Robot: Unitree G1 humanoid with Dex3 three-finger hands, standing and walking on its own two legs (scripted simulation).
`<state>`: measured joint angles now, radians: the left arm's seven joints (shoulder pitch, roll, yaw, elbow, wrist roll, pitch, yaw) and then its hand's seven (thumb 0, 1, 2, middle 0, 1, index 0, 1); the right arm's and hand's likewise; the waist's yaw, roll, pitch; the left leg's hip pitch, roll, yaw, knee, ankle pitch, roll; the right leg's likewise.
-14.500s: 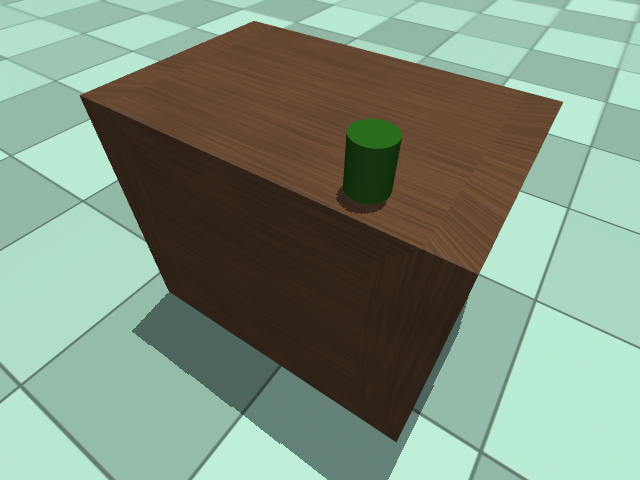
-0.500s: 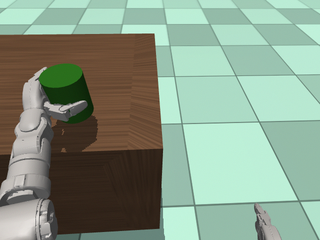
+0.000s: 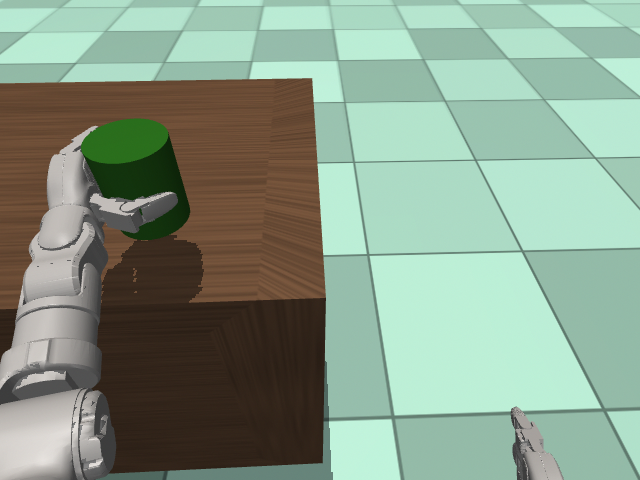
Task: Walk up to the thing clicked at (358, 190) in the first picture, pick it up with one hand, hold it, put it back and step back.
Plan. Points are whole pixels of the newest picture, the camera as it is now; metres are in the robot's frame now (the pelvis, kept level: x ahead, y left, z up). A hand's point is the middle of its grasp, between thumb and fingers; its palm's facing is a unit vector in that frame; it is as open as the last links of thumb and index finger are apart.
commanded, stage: lift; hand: left
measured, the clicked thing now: (141, 180) +0.46 +0.20 +0.18
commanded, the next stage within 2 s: hold in 1.50 s
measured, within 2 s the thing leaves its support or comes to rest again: neither
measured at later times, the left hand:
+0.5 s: hand (120, 160) +0.42 +0.20 +0.23, palm faces +0.20 -0.98 -0.03, open 11.9 cm
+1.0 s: hand (86, 136) +0.37 +0.19 +0.30, palm faces +0.17 -0.99 +0.00, open 11.9 cm
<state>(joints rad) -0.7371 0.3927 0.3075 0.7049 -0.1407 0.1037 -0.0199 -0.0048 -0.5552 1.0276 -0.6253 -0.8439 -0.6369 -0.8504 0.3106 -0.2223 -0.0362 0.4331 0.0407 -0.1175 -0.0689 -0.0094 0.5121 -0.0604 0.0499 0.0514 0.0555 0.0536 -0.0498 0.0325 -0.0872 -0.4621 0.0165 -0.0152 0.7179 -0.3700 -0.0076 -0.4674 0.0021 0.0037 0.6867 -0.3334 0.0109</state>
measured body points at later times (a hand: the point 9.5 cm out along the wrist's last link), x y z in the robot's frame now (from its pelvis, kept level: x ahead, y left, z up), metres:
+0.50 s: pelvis +0.01 +0.00 +0.01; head +0.00 -0.01 +0.46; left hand +0.41 +0.25 +0.23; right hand +0.17 -0.25 -0.05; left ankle -0.01 +0.12 -0.72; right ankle +0.01 -0.13 -0.72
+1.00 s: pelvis +0.00 +0.00 +0.01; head -0.03 -0.03 +0.46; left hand +0.35 +0.24 +0.30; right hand +0.17 -0.25 -0.05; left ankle -0.01 +0.12 -0.72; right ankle +0.01 -0.13 -0.72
